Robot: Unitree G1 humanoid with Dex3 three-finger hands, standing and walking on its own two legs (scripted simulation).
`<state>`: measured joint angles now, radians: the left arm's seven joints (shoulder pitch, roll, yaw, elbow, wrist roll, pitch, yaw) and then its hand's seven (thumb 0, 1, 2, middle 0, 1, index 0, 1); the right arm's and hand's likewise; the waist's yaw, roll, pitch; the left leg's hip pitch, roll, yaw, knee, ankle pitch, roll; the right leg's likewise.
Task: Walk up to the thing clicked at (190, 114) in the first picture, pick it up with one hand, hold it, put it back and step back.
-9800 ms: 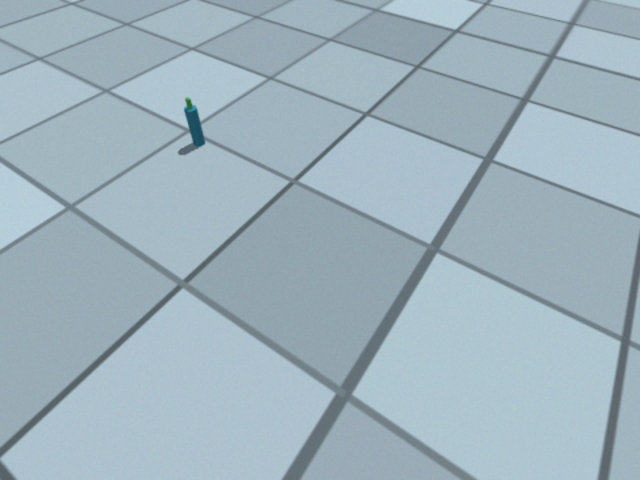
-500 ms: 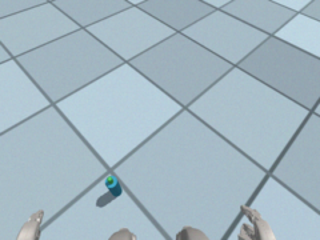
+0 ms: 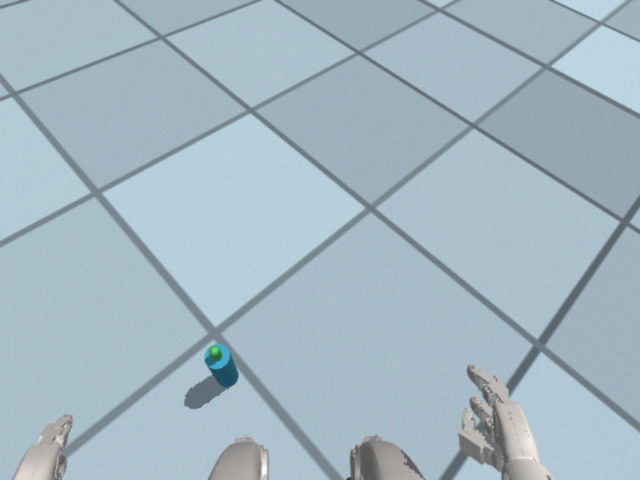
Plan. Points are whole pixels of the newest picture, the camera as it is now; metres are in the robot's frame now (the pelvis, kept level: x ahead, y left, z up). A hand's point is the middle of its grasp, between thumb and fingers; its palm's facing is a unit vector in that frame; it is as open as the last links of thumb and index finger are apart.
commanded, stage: go down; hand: left
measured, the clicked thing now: (221, 364) +0.40 +0.20 -0.57
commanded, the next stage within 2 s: approach in 1.98 s
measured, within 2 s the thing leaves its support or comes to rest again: neither
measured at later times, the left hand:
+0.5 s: hand (84, 402) +0.25 +0.34 -0.19, palm faces +0.13 -0.97 -0.21, open 17.4 cm
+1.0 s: hand (86, 383) +0.29 +0.37 -0.25, palm faces +0.13 -0.98 -0.12, open 17.6 cm
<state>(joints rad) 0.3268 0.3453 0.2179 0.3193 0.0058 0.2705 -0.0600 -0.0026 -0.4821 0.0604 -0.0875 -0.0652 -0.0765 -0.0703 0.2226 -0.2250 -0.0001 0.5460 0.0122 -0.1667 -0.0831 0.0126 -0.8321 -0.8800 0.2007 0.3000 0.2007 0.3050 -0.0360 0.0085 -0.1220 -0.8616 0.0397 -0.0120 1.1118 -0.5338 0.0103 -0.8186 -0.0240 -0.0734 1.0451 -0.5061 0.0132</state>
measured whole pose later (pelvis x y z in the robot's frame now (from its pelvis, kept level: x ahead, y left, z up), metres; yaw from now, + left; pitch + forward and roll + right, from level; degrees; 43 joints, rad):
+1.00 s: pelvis -0.08 +0.00 -0.21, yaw -4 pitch +34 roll -5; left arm -0.42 0.77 0.73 1.05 -0.16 -0.33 -0.62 -0.01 -0.58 0.07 -0.05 -0.05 -0.04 -0.05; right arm 0.14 -0.33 0.06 0.66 -0.01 -0.20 -0.05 0.01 -0.88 -0.90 0.20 0.30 0.20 0.30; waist -0.07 -0.01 -0.16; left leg -1.85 0.05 -0.06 1.93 -0.68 0.01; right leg -1.80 -0.03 -0.09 1.86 -0.65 -0.01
